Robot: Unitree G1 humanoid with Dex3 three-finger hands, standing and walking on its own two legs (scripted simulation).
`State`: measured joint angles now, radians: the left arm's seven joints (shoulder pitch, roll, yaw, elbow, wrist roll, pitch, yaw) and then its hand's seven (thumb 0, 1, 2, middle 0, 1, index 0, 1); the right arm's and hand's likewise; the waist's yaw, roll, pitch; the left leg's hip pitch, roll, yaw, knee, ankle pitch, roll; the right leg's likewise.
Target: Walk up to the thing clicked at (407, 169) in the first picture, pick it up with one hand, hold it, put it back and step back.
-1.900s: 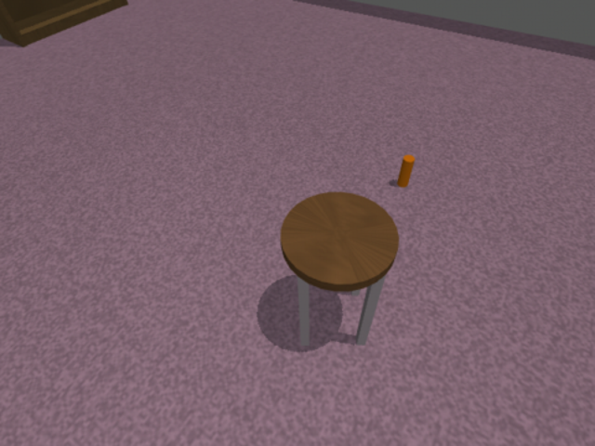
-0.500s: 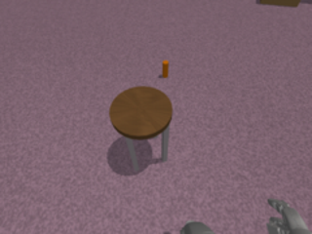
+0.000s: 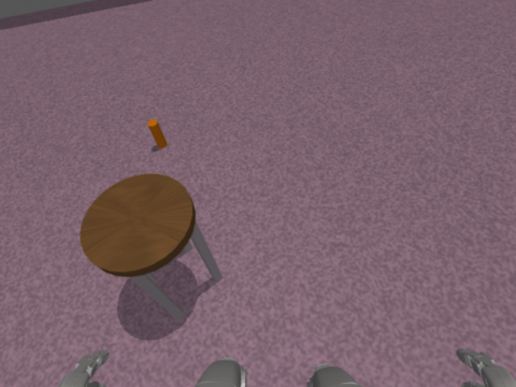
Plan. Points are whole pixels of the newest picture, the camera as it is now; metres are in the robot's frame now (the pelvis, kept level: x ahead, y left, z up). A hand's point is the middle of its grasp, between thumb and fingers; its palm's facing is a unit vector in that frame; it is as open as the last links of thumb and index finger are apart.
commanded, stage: walk up
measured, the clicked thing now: (157, 134) +1.33 +0.60 -0.67
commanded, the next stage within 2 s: none
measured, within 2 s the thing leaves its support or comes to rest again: neither
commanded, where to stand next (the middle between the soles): +0.04 -0.01 m, yaw -47 degrees
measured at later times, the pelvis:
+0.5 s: pelvis -0.03 +0.02 -0.01, yaw -22 degrees
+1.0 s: pelvis -0.02 +0.04 +0.00, yaw -38 degrees
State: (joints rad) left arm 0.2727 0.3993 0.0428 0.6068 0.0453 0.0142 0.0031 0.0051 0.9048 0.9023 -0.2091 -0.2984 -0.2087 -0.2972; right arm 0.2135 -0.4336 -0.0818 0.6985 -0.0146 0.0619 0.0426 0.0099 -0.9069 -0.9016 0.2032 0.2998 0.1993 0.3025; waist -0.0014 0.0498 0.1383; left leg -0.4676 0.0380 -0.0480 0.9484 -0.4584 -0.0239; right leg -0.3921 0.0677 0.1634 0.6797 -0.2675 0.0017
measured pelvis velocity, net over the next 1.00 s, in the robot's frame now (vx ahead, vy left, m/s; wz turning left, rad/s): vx -0.02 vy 0.04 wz -0.66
